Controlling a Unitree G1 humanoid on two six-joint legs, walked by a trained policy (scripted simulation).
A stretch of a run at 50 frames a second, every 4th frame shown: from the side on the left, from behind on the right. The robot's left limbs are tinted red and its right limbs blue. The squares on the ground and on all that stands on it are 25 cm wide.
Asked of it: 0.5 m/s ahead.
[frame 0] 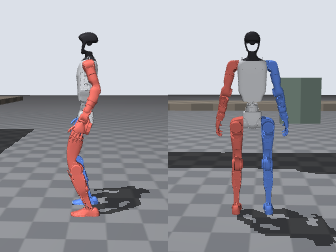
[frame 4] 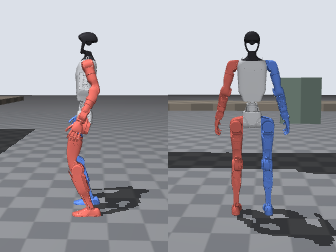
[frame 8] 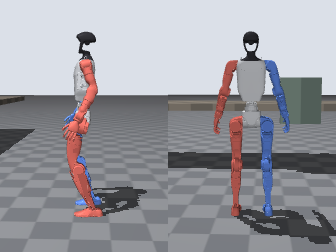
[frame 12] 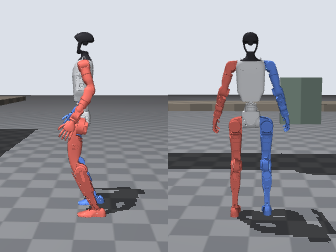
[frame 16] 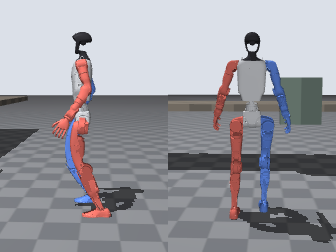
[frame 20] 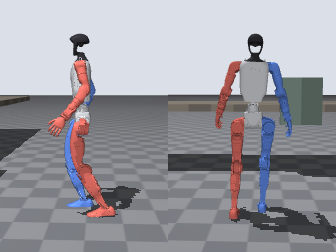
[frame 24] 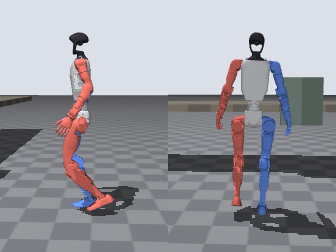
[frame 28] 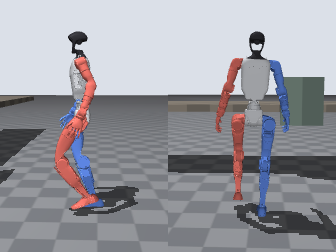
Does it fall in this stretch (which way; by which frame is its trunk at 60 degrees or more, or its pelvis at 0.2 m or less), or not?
no
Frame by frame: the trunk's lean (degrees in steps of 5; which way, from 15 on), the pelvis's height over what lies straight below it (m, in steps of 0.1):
0: 0, 0.8
4: 5, 0.8
8: 5, 0.8
12: 0, 0.8
16: 0, 0.8
20: 5, 0.8
24: 5, 0.8
28: 5, 0.8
